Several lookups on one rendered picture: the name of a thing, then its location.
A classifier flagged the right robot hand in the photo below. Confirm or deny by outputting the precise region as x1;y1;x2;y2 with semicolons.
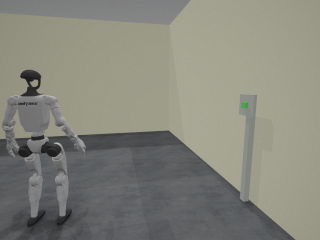
74;139;86;157

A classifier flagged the robot right forearm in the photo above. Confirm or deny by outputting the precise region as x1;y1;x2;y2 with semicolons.
61;117;80;143

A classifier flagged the button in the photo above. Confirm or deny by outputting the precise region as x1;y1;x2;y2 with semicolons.
241;102;248;109

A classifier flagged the panel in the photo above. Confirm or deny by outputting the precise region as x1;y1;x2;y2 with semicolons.
239;94;257;202

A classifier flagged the left robot hand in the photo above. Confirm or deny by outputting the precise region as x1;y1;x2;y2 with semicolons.
6;141;19;158

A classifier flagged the robot right upper arm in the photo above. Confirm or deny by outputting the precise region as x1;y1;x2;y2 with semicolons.
43;95;64;127

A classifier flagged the robot left upper arm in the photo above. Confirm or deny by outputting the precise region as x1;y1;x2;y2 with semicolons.
2;95;19;127

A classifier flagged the robot left foot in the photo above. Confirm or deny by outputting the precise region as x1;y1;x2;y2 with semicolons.
27;209;46;227

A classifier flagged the left robot thigh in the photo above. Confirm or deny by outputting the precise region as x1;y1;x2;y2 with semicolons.
18;143;43;187

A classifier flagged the robot left forearm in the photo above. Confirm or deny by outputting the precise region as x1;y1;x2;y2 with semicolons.
2;124;16;144

